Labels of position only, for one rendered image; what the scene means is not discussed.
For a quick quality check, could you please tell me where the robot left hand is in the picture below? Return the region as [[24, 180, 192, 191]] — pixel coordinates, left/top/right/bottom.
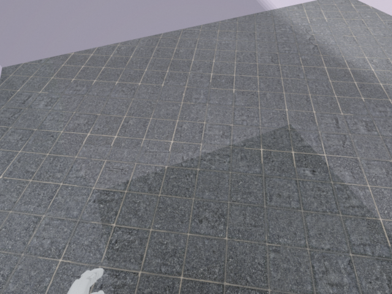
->
[[67, 268, 105, 294]]

